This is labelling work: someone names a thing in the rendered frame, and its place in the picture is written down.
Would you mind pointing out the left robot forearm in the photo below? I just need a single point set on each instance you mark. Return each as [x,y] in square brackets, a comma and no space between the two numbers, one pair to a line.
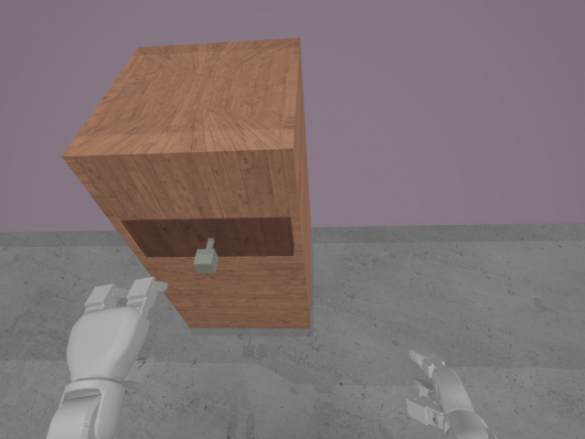
[90,408]

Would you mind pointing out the robot left hand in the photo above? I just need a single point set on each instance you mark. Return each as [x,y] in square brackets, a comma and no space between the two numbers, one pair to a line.
[106,340]

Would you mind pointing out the handle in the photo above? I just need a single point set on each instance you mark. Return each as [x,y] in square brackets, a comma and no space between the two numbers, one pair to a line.
[206,260]

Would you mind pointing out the cabinet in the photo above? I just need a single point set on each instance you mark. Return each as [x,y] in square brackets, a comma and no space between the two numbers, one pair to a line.
[207,131]

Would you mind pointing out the right robot forearm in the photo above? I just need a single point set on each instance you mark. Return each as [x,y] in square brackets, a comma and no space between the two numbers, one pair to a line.
[464,424]

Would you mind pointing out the robot right hand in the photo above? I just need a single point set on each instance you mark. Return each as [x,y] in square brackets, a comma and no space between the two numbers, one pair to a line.
[429,403]

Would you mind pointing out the drawer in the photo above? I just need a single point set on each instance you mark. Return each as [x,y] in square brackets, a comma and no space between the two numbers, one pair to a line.
[233,237]

